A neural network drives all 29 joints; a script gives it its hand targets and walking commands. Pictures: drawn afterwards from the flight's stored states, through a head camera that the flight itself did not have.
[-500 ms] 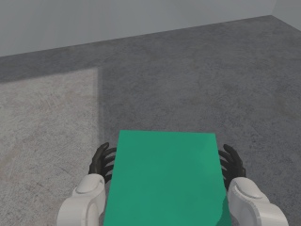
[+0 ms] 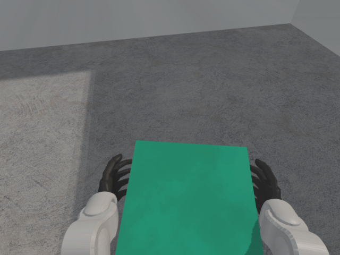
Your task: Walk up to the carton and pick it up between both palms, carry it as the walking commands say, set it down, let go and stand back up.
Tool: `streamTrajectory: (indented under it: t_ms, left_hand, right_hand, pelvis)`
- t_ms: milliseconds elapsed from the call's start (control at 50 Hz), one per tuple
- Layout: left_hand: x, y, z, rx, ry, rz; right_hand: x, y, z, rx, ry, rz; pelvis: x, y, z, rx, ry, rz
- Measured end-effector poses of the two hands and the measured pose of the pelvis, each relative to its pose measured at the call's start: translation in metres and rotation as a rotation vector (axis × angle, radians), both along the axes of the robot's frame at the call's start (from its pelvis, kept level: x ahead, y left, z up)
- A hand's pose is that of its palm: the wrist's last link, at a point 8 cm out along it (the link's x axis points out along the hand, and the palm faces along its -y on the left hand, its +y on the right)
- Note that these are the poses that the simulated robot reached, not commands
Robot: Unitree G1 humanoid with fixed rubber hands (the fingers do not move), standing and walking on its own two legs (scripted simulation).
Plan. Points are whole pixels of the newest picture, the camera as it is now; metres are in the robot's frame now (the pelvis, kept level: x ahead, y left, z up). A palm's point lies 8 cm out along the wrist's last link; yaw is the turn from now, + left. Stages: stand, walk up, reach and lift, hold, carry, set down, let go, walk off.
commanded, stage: carry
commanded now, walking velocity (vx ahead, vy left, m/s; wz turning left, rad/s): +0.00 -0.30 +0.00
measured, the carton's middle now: (185, 212) +0.23 +0.00 +0.03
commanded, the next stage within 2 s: none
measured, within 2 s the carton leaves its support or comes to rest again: neither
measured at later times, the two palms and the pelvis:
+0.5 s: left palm out of the picture +0.13 +0.07 +0.09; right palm (308, 210) +0.22 -0.22 +0.10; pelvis -0.05 -0.14 +0.01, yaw +16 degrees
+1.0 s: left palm out of the picture +0.00 +0.06 +0.09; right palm out of the picture +0.15 -0.20 +0.09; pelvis -0.13 -0.18 +0.00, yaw +31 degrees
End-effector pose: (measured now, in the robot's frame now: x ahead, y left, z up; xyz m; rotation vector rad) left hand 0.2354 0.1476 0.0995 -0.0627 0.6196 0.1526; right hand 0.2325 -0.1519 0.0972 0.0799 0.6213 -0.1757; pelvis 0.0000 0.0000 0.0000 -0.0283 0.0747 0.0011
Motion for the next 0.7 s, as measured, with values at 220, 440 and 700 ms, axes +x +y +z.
streamTrajectory:
  t_ms: [220, 440, 700]
  left_hand:
    - [-0.028, -0.075, 0.003, 0.040, 0.040, 0.047]
    - [-0.083, -0.083, -0.003, -0.010, 0.027, 0.239]
    - [-0.172, -0.074, -0.008, -0.006, 0.051, 0.388]
  right_hand:
    - [-0.011, -0.074, -0.005, 0.044, 0.039, 0.047]
    - [-0.008, -0.074, 0.003, -0.015, 0.026, 0.244]
    - [-0.058, -0.053, -0.009, -0.001, 0.051, 0.386]
  pelvis:
    - [-0.017, -0.081, 0.009, 0.048, -0.009, 0.062]
    - [-0.036, -0.131, 0.006, 0.055, 0.004, 0.227]
    - [-0.093, -0.147, 0.006, 0.061, -0.037, 0.365]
